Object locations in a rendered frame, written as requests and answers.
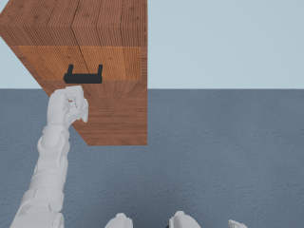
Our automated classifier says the robot left hand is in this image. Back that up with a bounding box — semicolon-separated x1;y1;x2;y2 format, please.
47;85;88;130

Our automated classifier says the handle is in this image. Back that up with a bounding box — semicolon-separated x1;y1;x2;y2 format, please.
63;64;103;84

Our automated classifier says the cabinet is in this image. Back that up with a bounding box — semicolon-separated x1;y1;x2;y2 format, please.
0;0;148;146

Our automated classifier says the robot left forearm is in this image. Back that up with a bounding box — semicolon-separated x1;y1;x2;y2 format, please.
9;124;70;228

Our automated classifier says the robot right shin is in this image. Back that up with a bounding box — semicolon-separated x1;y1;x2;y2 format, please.
174;211;184;216

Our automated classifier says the drawer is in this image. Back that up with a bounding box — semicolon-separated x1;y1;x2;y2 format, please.
18;46;142;80

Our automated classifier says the robot left upper arm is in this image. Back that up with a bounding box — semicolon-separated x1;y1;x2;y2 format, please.
11;211;65;228

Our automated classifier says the right robot thigh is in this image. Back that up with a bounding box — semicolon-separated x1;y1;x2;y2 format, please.
168;214;200;228

